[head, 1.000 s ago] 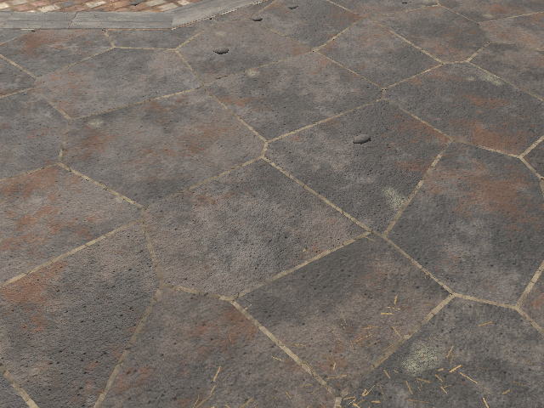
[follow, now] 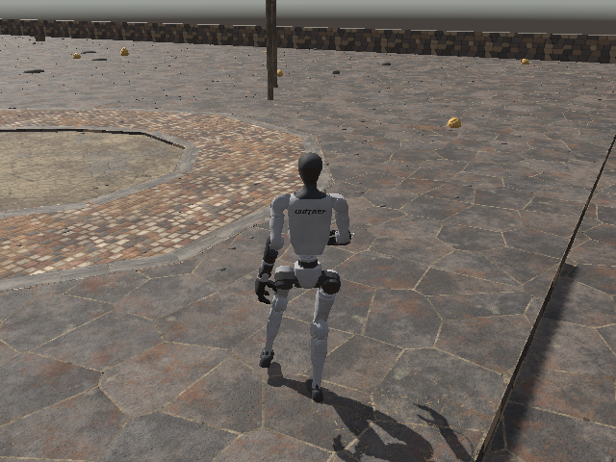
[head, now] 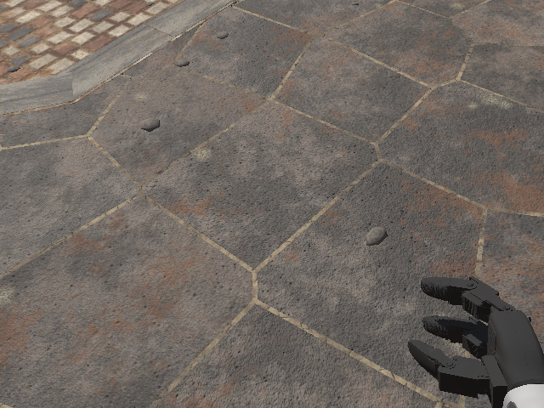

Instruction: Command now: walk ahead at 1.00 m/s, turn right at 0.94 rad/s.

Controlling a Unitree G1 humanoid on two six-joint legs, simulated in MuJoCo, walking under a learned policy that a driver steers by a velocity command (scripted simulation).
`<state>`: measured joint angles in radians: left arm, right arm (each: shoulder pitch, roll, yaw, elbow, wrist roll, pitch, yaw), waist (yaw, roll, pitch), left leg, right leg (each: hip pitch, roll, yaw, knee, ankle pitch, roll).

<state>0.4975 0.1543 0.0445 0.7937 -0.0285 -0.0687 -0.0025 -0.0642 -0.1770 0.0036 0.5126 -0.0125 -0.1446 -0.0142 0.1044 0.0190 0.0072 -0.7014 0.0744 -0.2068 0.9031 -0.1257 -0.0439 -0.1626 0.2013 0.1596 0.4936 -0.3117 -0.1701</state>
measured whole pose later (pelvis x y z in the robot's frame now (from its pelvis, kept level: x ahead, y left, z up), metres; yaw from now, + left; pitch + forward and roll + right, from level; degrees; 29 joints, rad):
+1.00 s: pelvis +0.82 -0.03 -0.04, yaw +11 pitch -1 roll -3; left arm 0.34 0.29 0.07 0.81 -0.01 -0.07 0.00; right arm 0.11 -0.34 -0.06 0.60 0.02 -0.03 0.06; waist 0.03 0.03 0.07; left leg -0.62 -0.03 0.08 0.74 -0.14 0.15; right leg 0.09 -0.07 -0.18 0.89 -0.51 0.08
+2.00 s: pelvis +1.08 +0.00 +0.01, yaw +5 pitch +2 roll +0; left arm 0.21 0.36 0.11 0.62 -0.03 0.07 0.00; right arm 0.14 -0.26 -0.06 0.70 -0.02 0.01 -0.05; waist -0.01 -0.04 0.04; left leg -0.17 -0.01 0.07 0.41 -0.26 0.04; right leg -0.59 -0.02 0.07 1.09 -0.32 0.11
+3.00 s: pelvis +1.12 +0.02 +0.00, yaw +28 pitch +0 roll +0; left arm 0.21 0.30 0.07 0.77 -0.02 0.03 0.00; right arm 0.09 -0.22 -0.01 0.62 -0.03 0.02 -0.02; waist 0.03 -0.03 0.02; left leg -0.23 -0.08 -0.02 0.49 -0.27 0.07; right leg -0.38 -0.06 0.01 0.77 -0.36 0.07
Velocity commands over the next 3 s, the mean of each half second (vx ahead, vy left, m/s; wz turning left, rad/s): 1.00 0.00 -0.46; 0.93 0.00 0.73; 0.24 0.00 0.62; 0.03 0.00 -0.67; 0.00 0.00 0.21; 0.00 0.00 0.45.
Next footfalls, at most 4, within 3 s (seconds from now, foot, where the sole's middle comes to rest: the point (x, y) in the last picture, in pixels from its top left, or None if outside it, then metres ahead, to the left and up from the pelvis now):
0.14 left None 0.34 0.18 -0.77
0.54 right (400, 383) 0.59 -0.20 -0.77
0.98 left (308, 237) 1.02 0.05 -0.77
1.40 right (343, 186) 1.24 -0.05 -0.77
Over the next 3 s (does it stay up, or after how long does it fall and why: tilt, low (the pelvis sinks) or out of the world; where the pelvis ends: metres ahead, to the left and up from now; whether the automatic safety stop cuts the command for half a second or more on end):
stays up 1.12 0.02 0.00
